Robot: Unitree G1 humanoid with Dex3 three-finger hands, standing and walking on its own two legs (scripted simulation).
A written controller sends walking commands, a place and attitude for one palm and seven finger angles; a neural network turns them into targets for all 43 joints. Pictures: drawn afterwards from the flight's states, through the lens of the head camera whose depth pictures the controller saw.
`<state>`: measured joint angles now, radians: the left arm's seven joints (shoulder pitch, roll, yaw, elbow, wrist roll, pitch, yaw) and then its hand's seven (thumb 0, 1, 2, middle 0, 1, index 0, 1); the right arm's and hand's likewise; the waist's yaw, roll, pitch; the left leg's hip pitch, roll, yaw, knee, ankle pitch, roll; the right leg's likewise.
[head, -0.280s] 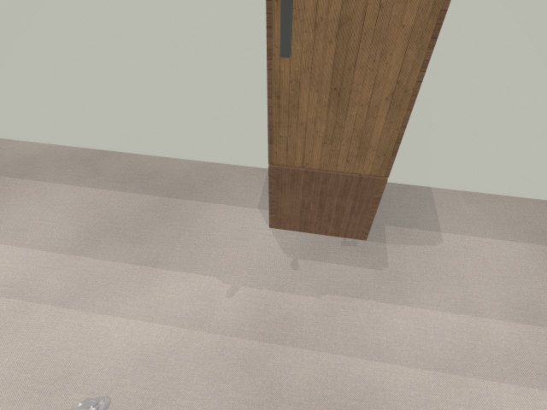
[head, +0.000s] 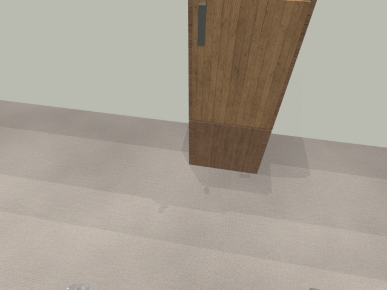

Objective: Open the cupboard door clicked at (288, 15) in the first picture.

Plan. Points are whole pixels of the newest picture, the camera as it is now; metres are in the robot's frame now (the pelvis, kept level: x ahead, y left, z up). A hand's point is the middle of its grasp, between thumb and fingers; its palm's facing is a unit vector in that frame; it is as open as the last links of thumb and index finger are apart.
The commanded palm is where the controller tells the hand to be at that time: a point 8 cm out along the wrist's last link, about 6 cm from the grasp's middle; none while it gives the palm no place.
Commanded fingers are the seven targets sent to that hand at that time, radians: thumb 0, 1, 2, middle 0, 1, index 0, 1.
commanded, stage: stand and wait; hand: left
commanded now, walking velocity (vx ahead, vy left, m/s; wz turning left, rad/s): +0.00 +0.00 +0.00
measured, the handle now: (202, 23) +0.99 +0.03 +0.15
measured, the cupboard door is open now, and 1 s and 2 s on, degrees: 0 0 0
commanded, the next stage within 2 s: look at it before walking up in 0.54 s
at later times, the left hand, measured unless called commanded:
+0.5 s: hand out of the picture +0.06 +0.25 -0.15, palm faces -0.03 -0.94 -0.34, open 7.4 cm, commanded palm none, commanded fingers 0.00 0.90 0.90 -0.20 -0.30 -0.20 -0.30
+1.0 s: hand out of the picture +0.08 +0.25 -0.15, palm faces -0.03 -0.94 -0.34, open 7.4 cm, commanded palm none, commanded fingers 0.00 0.90 0.90 -0.20 -0.30 -0.20 -0.30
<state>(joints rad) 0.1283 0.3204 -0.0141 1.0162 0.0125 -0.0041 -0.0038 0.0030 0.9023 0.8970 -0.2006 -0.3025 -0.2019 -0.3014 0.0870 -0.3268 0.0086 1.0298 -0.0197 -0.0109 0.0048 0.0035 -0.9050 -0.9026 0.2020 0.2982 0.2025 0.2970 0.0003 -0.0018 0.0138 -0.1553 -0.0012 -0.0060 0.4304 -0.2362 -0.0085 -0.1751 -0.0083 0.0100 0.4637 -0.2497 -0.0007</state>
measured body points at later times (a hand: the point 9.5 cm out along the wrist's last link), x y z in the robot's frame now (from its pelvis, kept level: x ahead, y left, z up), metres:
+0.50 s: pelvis -0.01 +0.00 +0.00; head -0.01 +0.00 +0.45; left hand +0.06 +0.30 -0.13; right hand +0.05 -0.30 -0.13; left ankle +0.00 +0.13 -0.74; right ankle +0.00 -0.12 -0.74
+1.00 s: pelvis +0.00 +0.00 +0.00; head +0.00 +0.00 +0.45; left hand +0.08 +0.29 -0.13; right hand +0.08 -0.30 -0.13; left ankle +0.00 +0.13 -0.74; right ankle +0.00 -0.12 -0.74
